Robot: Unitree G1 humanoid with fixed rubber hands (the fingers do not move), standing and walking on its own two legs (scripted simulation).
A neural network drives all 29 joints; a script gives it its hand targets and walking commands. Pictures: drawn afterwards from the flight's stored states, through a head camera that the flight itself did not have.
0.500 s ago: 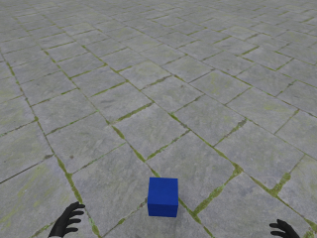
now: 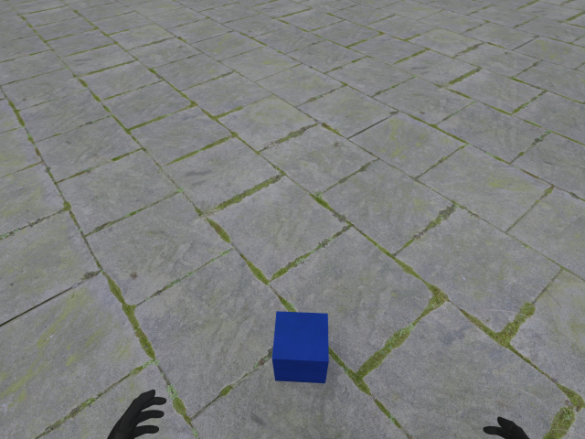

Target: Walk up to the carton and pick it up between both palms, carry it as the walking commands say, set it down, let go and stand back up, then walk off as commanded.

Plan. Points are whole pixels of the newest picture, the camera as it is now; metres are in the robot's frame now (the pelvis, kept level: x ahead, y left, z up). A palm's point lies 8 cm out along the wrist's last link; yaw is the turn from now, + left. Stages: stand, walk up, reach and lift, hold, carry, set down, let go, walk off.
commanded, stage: walk off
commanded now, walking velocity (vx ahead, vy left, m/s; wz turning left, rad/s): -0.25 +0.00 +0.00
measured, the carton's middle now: (301, 347) +0.54 +0.04 -0.67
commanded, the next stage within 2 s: none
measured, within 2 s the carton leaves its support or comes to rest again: neither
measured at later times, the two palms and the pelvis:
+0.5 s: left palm out of the picture -0.02 +0.24 -0.08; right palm out of the picture +0.00 -0.29 -0.11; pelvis -0.12 -0.03 +0.00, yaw +1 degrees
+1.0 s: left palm out of the picture -0.19 +0.24 -0.08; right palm out of the picture -0.17 -0.30 -0.11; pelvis -0.29 -0.04 +0.00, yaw +2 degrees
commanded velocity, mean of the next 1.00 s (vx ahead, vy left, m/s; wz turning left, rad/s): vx -0.25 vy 0.00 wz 0.00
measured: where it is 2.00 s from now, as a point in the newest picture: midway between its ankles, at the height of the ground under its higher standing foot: outside the picture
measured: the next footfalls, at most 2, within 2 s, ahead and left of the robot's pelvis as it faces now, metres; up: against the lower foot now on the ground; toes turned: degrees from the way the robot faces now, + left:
left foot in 0.58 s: -0.16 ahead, +0.11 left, +0.00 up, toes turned -2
right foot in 0.92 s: -0.25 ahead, -0.15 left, +0.00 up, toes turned +4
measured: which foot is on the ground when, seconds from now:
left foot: down 0.00-0.16, up 0.18-0.56, down 0.58-0.92, up 0.94-1.00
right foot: down 0.00-0.56, up 0.58-0.90, down 0.92-1.00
